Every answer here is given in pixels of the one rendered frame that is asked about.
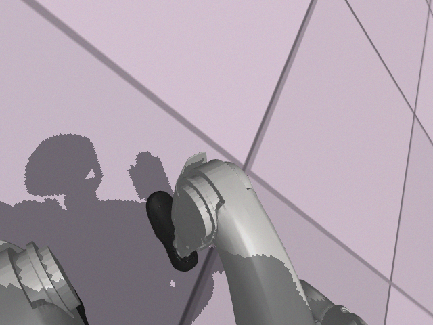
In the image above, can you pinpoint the right robot foot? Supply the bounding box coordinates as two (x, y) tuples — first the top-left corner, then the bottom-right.
(146, 191), (198, 272)

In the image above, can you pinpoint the left robot foot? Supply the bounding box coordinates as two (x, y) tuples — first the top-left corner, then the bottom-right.
(74, 289), (89, 325)

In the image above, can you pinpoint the right robot arm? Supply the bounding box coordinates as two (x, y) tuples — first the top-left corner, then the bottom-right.
(321, 305), (367, 325)

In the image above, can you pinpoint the right robot hand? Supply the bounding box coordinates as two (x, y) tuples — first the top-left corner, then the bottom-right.
(300, 280), (335, 325)

